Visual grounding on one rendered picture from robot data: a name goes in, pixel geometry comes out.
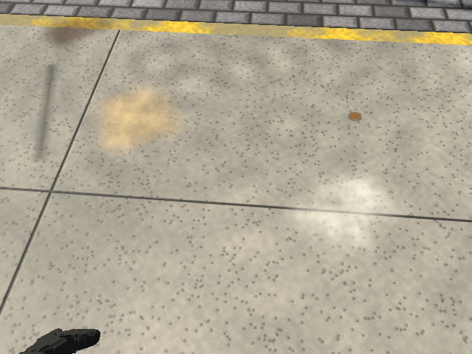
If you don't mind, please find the robot left hand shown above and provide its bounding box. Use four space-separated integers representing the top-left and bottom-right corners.
19 328 100 354

